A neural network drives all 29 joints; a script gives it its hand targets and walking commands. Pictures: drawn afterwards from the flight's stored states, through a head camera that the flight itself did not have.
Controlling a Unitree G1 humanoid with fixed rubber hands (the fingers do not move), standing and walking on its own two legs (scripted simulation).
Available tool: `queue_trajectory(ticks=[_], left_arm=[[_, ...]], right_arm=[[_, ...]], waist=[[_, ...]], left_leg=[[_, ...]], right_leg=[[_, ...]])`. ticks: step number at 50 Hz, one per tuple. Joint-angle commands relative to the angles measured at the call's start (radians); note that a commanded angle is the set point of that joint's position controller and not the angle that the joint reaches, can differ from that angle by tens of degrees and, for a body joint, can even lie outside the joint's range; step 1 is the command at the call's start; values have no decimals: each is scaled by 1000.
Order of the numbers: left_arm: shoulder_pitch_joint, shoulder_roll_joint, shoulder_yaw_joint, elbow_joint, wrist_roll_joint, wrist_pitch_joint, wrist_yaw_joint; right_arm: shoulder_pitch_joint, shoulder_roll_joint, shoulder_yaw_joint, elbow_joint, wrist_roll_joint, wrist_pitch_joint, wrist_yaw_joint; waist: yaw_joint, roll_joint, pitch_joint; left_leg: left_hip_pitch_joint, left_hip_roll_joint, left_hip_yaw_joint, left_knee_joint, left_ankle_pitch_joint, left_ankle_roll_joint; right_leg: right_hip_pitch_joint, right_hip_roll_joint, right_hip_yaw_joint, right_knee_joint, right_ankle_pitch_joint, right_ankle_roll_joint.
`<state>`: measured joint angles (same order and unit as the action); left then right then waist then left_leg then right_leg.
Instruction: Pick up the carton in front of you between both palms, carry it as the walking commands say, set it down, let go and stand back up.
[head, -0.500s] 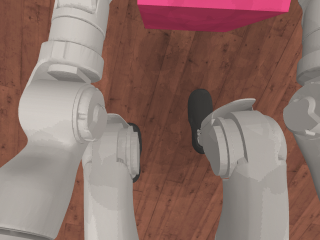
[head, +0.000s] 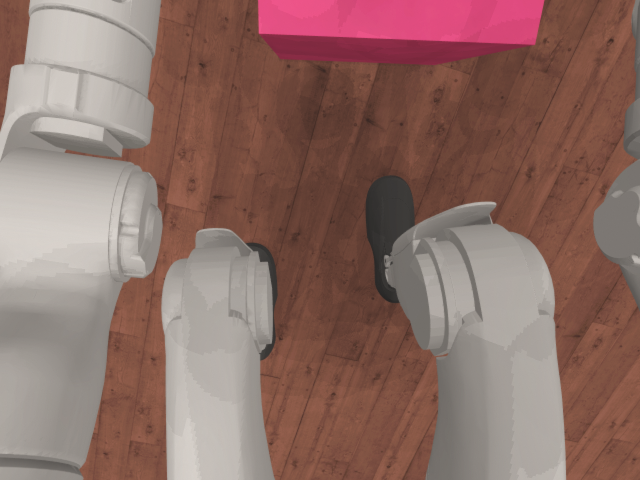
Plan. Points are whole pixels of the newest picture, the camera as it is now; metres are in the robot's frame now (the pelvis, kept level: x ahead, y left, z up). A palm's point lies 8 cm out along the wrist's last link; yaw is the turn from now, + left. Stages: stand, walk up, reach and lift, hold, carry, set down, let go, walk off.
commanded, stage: set down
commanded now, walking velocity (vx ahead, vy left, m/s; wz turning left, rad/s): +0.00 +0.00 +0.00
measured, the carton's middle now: out of the picture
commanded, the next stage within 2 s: let go in 0.86 s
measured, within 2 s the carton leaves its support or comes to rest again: neither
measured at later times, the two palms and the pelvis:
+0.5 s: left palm out of the picture +0.62 +0.07 +0.01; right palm out of the picture +0.54 -0.32 +0.01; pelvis +0.02 +0.00 +0.12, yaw +0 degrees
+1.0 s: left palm out of the picture +0.61 +0.07 +0.15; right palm out of the picture +0.52 -0.32 +0.15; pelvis +0.04 -0.01 +0.25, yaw -1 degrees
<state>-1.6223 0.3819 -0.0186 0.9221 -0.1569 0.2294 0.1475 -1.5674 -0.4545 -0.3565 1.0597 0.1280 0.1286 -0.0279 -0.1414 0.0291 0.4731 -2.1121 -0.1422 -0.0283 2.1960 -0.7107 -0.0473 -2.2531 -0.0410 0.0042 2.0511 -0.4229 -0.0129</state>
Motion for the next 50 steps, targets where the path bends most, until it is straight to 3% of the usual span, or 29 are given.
queue_trajectory(ticks=[1,5,11,19,24,33,40,45,50], left_arm=[[-354,102,70,-154,31,26,15],[-288,88,144,-36,67,44,-5],[-219,70,209,38,115,26,-39],[-207,55,186,-80,116,37,-45],[-175,50,172,-162,111,66,-41],[-76,34,201,-168,130,76,-51],[-32,10,222,-146,147,55,-67],[36,-30,260,-110,187,35,-74],[230,-99,303,-189,260,23,-50]], right_arm=[[-267,-184,12,-181,-3,38,-15],[-233,-109,18,-141,-36,71,-12],[-190,-64,-15,-163,-101,70,1],[-108,-82,-54,-248,-117,94,14],[-55,-98,-51,-315,-94,119,25],[31,-73,-49,-331,-81,127,53],[74,-59,-70,-319,-112,104,69],[125,-25,-90,-284,-159,82,87],[289,-9,-84,-339,-230,63,125]], waist=[[-88,51,-1579],[-49,-1,-1397],[-33,-42,-1378],[-68,32,-1562],[-71,66,-1668],[-51,42,-1632],[-52,46,-1576],[-39,47,-1507],[-23,37,-1577]], left_leg=[[291,16,112,-312,209,8],[216,10,108,-380,137,24],[151,8,101,-480,140,30],[310,-3,110,-602,224,7],[422,-8,109,-684,307,-6],[478,-3,87,-868,363,-5],[636,9,61,-1020,421,-6],[735,20,44,-1121,455,-10],[879,22,41,-1225,562,-23]], right_leg=[[1225,46,-37,-107,455,0],[1100,54,-47,-191,324,17],[1096,61,-50,-285,337,38],[1189,78,-64,-412,440,38],[1280,85,-65,-489,540,31],[1420,80,-41,-654,626,28],[1441,75,-43,-812,625,29],[1448,72,-45,-916,604,26],[1610,75,-43,-998,695,13]])
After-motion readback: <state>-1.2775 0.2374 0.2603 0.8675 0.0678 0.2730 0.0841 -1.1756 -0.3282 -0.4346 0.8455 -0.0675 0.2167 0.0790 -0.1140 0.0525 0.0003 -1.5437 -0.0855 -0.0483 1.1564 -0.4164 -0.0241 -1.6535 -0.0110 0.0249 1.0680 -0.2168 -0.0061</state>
